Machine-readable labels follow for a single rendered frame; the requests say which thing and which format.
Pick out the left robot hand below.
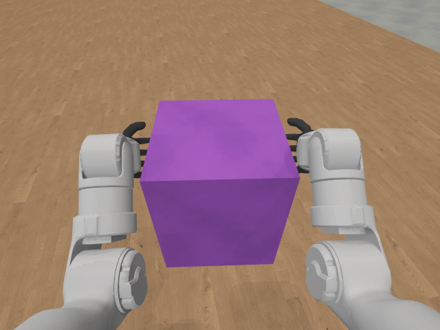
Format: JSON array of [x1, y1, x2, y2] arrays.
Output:
[[123, 122, 150, 178]]

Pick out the robot left upper arm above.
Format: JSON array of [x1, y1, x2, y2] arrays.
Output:
[[14, 247, 148, 330]]

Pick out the robot right forearm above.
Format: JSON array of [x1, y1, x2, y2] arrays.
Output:
[[296, 128, 391, 288]]

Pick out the carton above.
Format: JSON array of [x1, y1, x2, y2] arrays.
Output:
[[140, 99, 300, 267]]

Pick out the right robot hand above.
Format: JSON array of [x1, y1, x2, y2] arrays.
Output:
[[285, 118, 314, 173]]

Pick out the robot right upper arm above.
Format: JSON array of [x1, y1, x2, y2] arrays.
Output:
[[305, 240, 440, 330]]

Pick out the robot left forearm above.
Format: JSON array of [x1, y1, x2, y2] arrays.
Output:
[[63, 133, 141, 302]]

